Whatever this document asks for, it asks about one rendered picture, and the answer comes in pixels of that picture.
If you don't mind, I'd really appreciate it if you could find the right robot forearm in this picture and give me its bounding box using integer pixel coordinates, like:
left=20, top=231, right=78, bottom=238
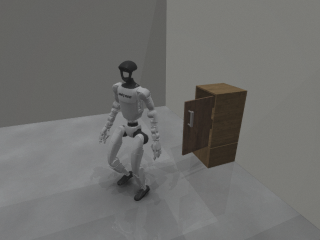
left=105, top=106, right=119, bottom=128

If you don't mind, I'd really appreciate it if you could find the humanoid robot head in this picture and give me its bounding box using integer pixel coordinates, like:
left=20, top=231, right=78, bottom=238
left=118, top=60, right=140, bottom=89

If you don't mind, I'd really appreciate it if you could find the robot left hand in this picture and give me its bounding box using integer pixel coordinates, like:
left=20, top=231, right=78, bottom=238
left=151, top=140, right=162, bottom=160

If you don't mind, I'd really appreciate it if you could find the left robot forearm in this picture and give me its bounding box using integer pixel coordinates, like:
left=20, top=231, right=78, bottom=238
left=150, top=110, right=160, bottom=141

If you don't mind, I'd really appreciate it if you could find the robot left shin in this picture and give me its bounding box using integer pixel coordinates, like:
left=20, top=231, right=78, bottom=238
left=132, top=166, right=147, bottom=191

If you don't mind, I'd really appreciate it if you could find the robot left upper arm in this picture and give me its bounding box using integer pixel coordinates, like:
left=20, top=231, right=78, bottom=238
left=136, top=87, right=156, bottom=118

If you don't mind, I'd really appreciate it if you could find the cupboard door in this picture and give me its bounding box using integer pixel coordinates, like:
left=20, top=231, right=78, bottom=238
left=182, top=96, right=214, bottom=156

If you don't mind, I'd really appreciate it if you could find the robot right upper arm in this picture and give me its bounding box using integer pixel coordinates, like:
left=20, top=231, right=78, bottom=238
left=112, top=82, right=122, bottom=110

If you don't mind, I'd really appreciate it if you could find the robot right hand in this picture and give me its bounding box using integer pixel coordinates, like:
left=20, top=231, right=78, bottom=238
left=99, top=126, right=111, bottom=144

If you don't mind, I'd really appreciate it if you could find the handle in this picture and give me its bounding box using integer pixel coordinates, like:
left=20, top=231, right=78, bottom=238
left=188, top=110, right=194, bottom=127

